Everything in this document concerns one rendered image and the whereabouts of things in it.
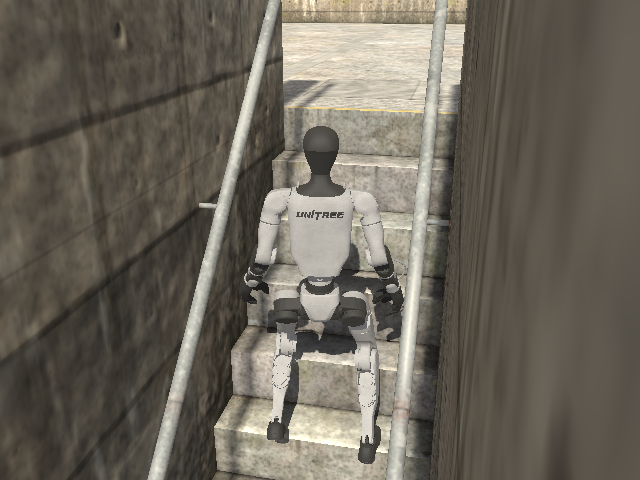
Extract stairs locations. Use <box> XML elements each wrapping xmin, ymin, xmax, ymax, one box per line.
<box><xmin>212</xmin><ymin>108</ymin><xmax>458</xmax><ymax>480</ymax></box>

